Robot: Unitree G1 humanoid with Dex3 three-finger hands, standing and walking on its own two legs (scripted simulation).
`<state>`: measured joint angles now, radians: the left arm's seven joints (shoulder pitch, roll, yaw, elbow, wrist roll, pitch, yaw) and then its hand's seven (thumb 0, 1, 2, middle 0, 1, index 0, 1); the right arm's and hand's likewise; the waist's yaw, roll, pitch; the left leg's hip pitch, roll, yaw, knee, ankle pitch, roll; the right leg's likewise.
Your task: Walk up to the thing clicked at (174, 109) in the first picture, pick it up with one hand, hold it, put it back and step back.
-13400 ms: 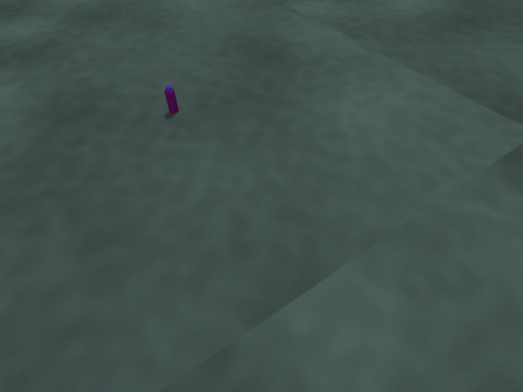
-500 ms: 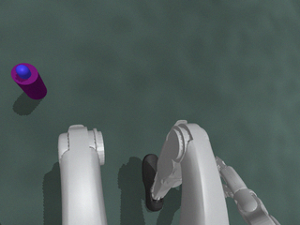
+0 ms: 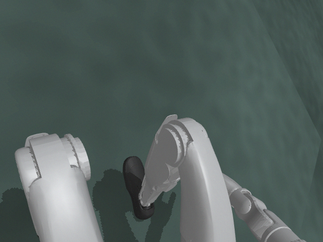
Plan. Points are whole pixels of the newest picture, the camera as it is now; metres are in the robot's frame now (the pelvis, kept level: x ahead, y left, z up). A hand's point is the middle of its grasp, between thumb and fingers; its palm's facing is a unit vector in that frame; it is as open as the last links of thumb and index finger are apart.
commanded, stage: close in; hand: left
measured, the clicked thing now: out of the picture +0.45 +0.34 -0.19
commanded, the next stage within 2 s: close in 0.36 s
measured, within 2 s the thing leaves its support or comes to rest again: leaves its support in 1.52 s
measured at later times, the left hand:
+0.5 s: hand out of the picture +0.41 +0.33 -0.18, palm faces +0.47 -0.88 +0.02, open 17.3 cm
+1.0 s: hand out of the picture +0.43 +0.33 -0.19, palm faces +0.50 -0.87 +0.00, open 9.3 cm
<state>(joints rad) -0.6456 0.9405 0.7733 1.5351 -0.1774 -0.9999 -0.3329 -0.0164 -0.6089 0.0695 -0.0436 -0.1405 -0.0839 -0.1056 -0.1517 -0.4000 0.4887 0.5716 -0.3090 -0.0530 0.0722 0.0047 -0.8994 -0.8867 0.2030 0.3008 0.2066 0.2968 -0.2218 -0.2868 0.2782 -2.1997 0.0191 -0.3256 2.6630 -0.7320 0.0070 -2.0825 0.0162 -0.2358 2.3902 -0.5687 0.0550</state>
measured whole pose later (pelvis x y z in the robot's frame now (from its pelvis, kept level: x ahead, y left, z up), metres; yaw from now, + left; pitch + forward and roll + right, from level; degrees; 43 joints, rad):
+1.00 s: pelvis +0.00 +0.01 +0.00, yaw -2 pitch +12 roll -19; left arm -0.68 0.92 0.63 1.52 -0.08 -1.09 0.00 -0.01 0.29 0.59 -0.50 -0.51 -0.50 -0.52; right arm -0.19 -0.39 0.55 0.52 -0.36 0.06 0.12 0.00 -0.86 -0.89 0.20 0.30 0.20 0.30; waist -0.26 -0.30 0.33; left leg -2.20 0.03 -0.37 2.67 -0.74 0.01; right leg -2.06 0.04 -0.27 2.36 -0.55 0.07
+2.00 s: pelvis +0.00 +0.00 +0.02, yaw +1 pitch +19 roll -16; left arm -0.65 0.77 0.58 1.15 -0.12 -0.84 -0.10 -0.08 -0.41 1.07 -0.77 -1.18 -0.82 -1.24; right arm -0.05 -0.36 0.36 0.57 -0.26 0.07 0.12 0.00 -0.89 -0.90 0.20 0.30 0.20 0.30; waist -0.19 -0.18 0.16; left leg -2.23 0.02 -0.28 2.58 -0.72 0.02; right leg -2.11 0.00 -0.21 2.33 -0.58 0.05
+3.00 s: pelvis +0.02 -0.02 +0.08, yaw +9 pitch +32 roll -7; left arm -0.62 0.49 0.56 0.93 -0.13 -0.60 -0.15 -0.08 -0.41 1.08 -0.77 -1.17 -0.82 -1.24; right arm 0.08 -0.30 0.07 0.65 -0.08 0.03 0.06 0.01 -0.89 -0.89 0.20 0.30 0.20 0.30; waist -0.12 -0.03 -0.10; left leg -2.17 0.02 -0.11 2.32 -0.72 0.00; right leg -2.14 -0.04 -0.08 2.22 -0.65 0.01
